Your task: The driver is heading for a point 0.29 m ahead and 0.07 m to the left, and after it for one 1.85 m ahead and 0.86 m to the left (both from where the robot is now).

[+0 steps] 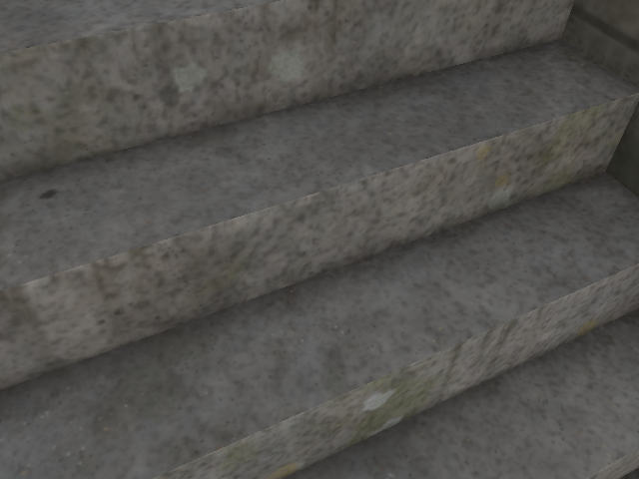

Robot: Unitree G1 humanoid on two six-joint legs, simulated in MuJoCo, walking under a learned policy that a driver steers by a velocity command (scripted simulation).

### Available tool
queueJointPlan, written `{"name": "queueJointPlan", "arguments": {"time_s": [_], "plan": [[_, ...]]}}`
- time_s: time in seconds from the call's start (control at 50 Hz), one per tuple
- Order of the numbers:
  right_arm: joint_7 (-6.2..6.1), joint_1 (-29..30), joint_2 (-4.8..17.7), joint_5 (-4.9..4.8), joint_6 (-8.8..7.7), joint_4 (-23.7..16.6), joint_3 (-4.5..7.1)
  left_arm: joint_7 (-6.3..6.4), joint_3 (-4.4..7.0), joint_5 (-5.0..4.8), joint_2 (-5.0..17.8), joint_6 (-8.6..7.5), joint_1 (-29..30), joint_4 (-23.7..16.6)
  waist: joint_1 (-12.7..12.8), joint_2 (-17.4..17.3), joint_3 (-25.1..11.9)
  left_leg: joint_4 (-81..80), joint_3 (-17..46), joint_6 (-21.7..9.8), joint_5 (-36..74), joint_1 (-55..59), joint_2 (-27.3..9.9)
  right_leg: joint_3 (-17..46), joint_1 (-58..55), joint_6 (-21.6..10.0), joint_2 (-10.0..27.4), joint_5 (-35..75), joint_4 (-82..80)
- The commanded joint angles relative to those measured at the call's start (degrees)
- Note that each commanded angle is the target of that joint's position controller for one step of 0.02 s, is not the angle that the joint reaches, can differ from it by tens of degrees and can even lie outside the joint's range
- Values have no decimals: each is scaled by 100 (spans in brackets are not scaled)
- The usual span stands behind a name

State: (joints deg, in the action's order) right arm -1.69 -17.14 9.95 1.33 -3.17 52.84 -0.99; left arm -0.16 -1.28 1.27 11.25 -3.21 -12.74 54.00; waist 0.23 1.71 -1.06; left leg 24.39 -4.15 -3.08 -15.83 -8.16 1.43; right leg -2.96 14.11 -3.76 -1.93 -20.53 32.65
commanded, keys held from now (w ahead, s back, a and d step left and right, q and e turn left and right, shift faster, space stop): w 0.44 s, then w+q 0.56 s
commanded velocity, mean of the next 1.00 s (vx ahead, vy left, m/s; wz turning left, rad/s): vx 0.50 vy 0.00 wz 0.20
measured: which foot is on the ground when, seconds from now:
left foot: down 0.00-1.00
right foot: down 0.00-1.00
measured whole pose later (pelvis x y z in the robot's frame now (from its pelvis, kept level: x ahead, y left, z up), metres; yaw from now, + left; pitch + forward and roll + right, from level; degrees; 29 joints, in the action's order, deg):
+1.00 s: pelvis +0.02 -0.01 -0.01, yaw +14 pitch +1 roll -1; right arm -1.2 -9.4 13.5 0.3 -1.4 45.0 1.5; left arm 1.5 -1.0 1.6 14.3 -2.2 -5.2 43.8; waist 1.6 -0.4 2.0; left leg 32.7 8.8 -2.1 -18.4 -14.2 4.9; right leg -12.8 13.9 -0.8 3.9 -16.7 30.3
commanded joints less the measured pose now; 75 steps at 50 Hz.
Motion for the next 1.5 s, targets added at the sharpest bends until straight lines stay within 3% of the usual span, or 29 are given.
{"name": "queueJointPlan", "arguments": {"time_s": [0.02,0.08,0.14,0.16,0.18,0.2,0.28,0.34,0.5,0.66,0.76,0.82,0.9,0.92,0.96,1.0,1.04,1.06,1.1,1.16,1.18,1.2,1.22,1.26,1.3,1.34,1.38,1.44,1.5], "plan": [[-8,65,949,-41,-55,-294,233,-53,111,86,481,-29,407,-441,8,-784,596,-1325,1690,-734,851,-36,-1699,-24,716,90,275,-178,316],[-18,391,862,-114,-76,-364,192,3,30,2,207,-80,220,-354,184,-712,262,-886,1068,-528,2234,-76,-1271,-246,-81,124,143,695,-549],[23,269,797,-169,-74,-337,197,99,48,27,349,-108,-30,-258,130,-643,69,-266,777,-409,2132,-13,-941,-104,-441,196,371,1196,-824],[42,244,709,-181,-60,-364,180,102,64,16,466,-124,22,-297,67,-438,77,-52,688,-364,1735,-117,-772,154,-462,186,577,1505,-890],[40,-21,500,-159,-35,-330,114,87,125,-34,681,-113,240,-349,-101,333,175,34,389,-260,875,-146,-489,530,-284,69,800,1532,-1047],[16,-60,503,-87,-6,-299,89,73,147,-104,692,-91,397,-414,-125,619,316,163,306,-190,477,-108,-422,768,-123,-70,931,1550,-1325],[-28,105,607,-52,1,-315,51,151,83,-126,506,-147,381,-446,-67,-49,-96,27,470,-38,1522,223,-583,556,-599,-146,855,3304,-1054],[-33,232,570,-112,11,-321,4,159,71,-86,527,-154,413,-421,-40,-12,-303,5,473,1,1628,330,-631,543,-852,-82,875,3550,-1060],[-32,495,584,-115,50,-234,-65,149,13,-29,523,-129,736,-396,8,-212,-63,-464,728,60,1593,299,-735,389,-881,117,895,2846,-1422],[-40,873,635,-137,68,-401,-9,194,135,-7,829,-50,1081,-623,78,59,74,161,813,-37,692,-484,-387,157,-777,138,1040,909,-1623],[-11,706,563,-3,87,-597,47,252,205,-52,911,61,1254,-856,-65,135,-17,595,765,-77,255,-716,-219,-5,-464,-39,1356,-59,-1704],[15,687,760,7,63,-715,154,263,202,-63,893,70,1354,-1024,-41,-219,67,451,1091,-196,715,-795,-250,-422,-329,96,1235,-110,-1277],[28,923,1219,-85,41,-1000,380,207,112,-44,685,64,1232,-1351,152,-1234,-13,-442,2731,-638,1520,-1014,-804,-661,-402,460,533,230,42],[32,1159,1125,-78,63,-1130,385,171,76,-5,587,67,1028,-1380,297,-1211,-49,-391,2694,-681,1746,-1038,-765,-603,-447,465,513,284,-6],[52,1374,865,-90,88,-1328,365,162,114,26,746,30,722,-1364,387,-705,-147,12,2310,-547,2118,-1163,-506,-501,-829,399,675,709,-339],[27,1132,658,-145,70,-1446,344,177,230,111,1083,33,560,-1368,279,303,-429,1069,1537,-263,1874,-1533,-19,-81,-1448,174,1376,1737,-746],[-84,884,594,-133,170,-1600,353,215,304,165,1292,58,589,-1412,123,1111,-645,2352,657,12,-680,-1869,165,581,-1486,-414,2501,2585,-1329],[-99,804,650,-78,217,-1656,365,241,294,145,1228,82,809,-1515,7,922,-521,2794,531,28,-1193,-1724,-96,556,-979,-656,2811,2736,-1444],[-37,677,597,-33,318,-1707,357,271,270,80,1149,65,1190,-1631,-231,637,-224,2092,288,-18,-1042,-855,-211,-262,-51,-522,2493,2642,-1274],[97,37,782,75,202,-1524,513,142,286,-217,1071,242,1026,-1677,-609,-181,-371,187,342,-231,781,101,393,-1172,306,-12,1696,2832,1398],[83,-495,1456,185,133,-1458,679,124,252,-179,847,281,1219,-2034,-715,-1394,-396,-245,2177,-489,3011,1038,-691,-1172,1869,436,1193,442,2868],[-4,-505,1966,122,107,-1583,800,100,152,5,572,294,1364,-2435,-541,-1754,-750,-682,4318,-1419,4081,1114,-1715,-184,2745,770,465,-1057,3954],[-36,-18,1788,125,147,-1765,778,96,155,165,631,310,1204,-2281,-409,-755,-602,-813,4139,-1941,2927,707,-1970,318,2883,852,646,-833,4859],[-61,754,1382,77,268,-1847,647,86,195,238,585,221,1020,-2256,-26,-489,25,-617,3067,-1768,2250,-41,-1424,293,3227,737,675,-450,5858],[-94,453,1102,66,227,-1771,498,102,239,284,652,257,988,-2404,-74,-79,-115,-372,2615,-1477,3736,161,-1295,261,3494,575,616,-261,6538],[-95,-28,1155,114,171,-1557,482,87,179,229,436,309,1012,-2588,-148,-113,-338,-201,2423,-1276,4057,623,-1206,170,3898,493,463,-275,7046],[-111,-676,1473,149,126,-1316,606,147,156,228,261,362,1161,-2751,-451,-617,-462,-323,2658,-1529,3335,1241,-1315,-36,4902,353,173,-801,8699],[-159,-1189,1356,85,76,-1002,556,170,71,269,119,390,1999,-3323,-551,-531,181,-742,2835,-1422,1044,1522,-1463,271,6528,234,281,-1343,9091],[-189,-1070,1262,33,21,-846,467,139,-6,221,17,457,2184,-3609,-357,-448,468,-1239,2642,-1260,28,841,-1396,178,6587,314,300,-1157,8798]]}}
